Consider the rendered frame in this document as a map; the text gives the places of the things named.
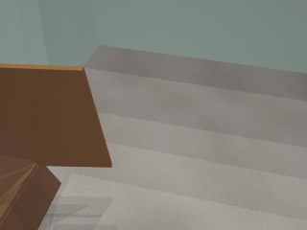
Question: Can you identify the cupboard door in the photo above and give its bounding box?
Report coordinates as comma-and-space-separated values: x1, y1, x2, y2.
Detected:
0, 63, 112, 168

